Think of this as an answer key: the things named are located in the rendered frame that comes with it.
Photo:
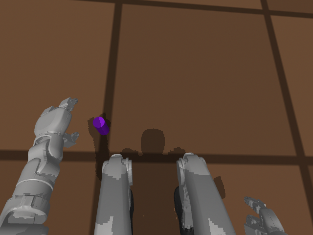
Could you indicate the can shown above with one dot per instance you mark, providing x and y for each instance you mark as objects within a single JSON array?
[{"x": 101, "y": 126}]

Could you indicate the left robot arm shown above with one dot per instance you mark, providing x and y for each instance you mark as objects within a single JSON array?
[{"x": 28, "y": 208}]

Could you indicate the left robot hand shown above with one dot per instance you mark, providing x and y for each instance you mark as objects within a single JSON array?
[{"x": 56, "y": 120}]

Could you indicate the right robot hand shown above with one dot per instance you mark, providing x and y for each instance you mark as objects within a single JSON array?
[{"x": 267, "y": 223}]

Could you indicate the right robot foot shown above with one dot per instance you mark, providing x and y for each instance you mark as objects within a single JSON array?
[{"x": 179, "y": 211}]

